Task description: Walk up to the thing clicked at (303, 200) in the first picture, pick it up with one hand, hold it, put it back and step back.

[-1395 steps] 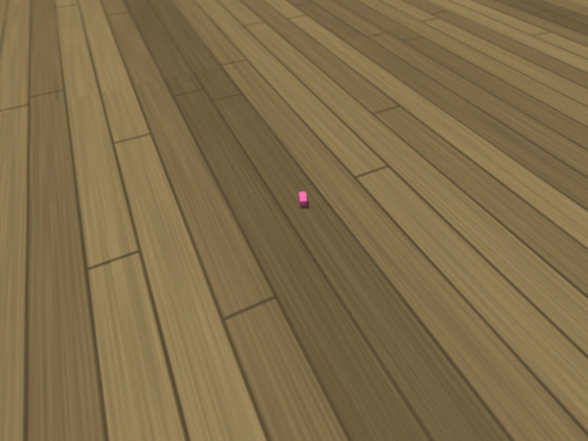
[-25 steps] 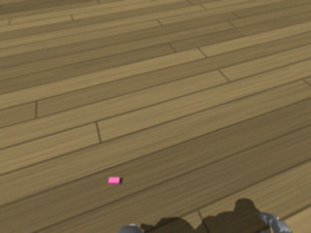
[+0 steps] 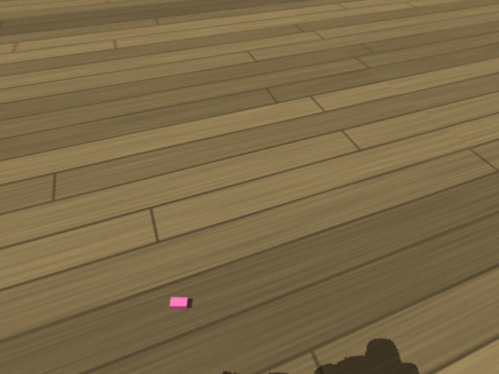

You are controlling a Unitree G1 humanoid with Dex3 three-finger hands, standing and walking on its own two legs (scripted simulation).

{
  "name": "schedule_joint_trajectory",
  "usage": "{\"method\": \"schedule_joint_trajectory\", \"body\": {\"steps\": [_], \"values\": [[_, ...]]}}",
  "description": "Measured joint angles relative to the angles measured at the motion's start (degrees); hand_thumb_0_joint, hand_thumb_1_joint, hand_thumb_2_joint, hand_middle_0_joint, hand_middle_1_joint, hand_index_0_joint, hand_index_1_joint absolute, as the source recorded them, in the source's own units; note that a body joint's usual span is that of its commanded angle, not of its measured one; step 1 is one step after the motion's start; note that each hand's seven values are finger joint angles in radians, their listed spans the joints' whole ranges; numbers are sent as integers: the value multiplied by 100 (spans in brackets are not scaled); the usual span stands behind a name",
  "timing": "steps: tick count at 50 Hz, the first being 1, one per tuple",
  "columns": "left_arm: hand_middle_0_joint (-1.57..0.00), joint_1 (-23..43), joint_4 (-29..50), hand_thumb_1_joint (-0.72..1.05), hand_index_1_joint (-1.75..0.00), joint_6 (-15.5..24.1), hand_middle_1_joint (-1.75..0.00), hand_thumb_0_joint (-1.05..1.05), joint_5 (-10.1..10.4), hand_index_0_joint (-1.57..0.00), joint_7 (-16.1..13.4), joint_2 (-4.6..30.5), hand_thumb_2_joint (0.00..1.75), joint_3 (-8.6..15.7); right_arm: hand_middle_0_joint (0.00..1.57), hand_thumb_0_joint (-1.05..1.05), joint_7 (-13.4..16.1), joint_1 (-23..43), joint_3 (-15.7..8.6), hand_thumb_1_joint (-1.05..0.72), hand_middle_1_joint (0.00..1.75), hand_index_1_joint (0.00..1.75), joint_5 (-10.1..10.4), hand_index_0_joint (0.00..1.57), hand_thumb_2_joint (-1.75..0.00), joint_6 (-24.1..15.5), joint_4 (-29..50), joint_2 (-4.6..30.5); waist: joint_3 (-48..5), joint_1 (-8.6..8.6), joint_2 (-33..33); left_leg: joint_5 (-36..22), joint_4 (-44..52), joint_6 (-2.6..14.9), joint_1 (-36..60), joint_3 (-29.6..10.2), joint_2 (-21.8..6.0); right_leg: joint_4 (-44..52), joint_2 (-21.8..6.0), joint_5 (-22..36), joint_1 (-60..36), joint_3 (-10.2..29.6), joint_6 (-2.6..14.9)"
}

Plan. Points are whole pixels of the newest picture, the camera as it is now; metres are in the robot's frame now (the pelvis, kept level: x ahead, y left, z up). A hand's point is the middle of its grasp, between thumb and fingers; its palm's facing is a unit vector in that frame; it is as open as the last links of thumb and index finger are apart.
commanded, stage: walk up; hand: left
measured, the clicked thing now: (179, 303) +0.52 +0.28 -0.76
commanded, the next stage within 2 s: none
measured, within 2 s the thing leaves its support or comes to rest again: neither
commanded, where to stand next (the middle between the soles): +0.15 +0.03 m, yaw +1 degrees
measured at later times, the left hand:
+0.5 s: hand out of the picture +0.08 +0.26 -0.15, palm faces +0.01 -0.93 -0.36, open 7.4 cm
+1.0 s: hand out of the picture +0.11 +0.34 -0.18, palm faces +0.01 -0.93 -0.38, open 7.4 cm
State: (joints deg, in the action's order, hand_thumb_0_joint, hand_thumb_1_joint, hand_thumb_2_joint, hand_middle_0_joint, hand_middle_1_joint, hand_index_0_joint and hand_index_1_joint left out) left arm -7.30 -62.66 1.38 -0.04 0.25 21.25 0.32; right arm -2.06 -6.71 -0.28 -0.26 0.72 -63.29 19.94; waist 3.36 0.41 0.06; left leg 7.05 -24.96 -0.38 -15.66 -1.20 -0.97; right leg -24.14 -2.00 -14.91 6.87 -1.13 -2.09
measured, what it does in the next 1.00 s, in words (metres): walks ahead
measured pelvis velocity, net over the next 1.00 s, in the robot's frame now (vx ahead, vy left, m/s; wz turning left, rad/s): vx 0.09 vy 0.05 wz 0.03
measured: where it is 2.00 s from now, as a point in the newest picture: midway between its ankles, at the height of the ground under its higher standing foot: outside the picture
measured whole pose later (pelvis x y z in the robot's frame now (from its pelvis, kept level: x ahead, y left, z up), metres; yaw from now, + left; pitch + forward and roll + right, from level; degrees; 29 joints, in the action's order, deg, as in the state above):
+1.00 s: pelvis +0.09 +0.05 -0.01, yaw +2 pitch -3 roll -1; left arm -13.7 -59.4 -1.4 -0.2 -0.1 25.1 3.3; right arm -1.8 -12.1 -4.0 -1.5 -1.9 -58.0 21.8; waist 6.0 0.6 3.1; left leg 13.1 -33.1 1.1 -17.3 1.7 -0.7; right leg -48.5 -1.7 -29.6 11.1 4.9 0.9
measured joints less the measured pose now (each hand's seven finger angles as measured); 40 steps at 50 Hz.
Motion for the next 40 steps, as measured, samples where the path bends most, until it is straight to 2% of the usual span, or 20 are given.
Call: {"method": "schedule_joint_trajectory", "body": {"steps": [16, 33, 35, 37, 40], "values": [[-20, 59, -256, 90, -30, -9, -30, 1, -34, -20, -21, -37, 90, 28, 20, 0, 48, 297, -57, -90, 30, 30, 26, 20, -89, -22, -62, 38, -99, -51, -93, -67, 262, -29, 165, -63, 13, 327, -2, 79, -219, -75, 10], [-20, 135, -226, 90, -30, -28, -30, 1, -28, -20, -47, -67, 90, 55, 20, 0, 64, 269, -63, -90, 30, 30, 18, 20, -89, 27, -145, -10, -5, -48, -67, -41, 362, -35, 272, -67, 34, 466, -24, 66, -349, -89, 7], [-21, 37, -123, 90, -30, 7, -30, 1, -73, -20, -15, -68, 90, 81, 20, 0, -11, 171, -132, -90, 30, 30, -46, 20, -89, 54, -24, 13, -40, -40, -75, 333, 58, 52, 188, -59, 39, 354, -24, -63, -348, -92, 73], [-21, -180, 6, 90, -30, 75, -30, 1, -154, -21, 12, -70, 90, 145, 20, 0, -106, -14, -206, -90, 30, 30, -129, 20, -89, 109, 101, 90, -158, -47, -102, 1108, -651, 101, -25, -16, 28, 267, -25, -233, -395, -101, 130], [-21, -538, 164, 90, -30, 147, -30, 1, -217, -21, -9, -54, 90, 239, 20, 0, -212, -277, -321, -90, 30, 30, -192, 20, -89, 160, 231, 280, -277, -117, -154, 1311, -1524, 81, -348, 58, -53, 326, -53, -305, -564, -86, 167]]}}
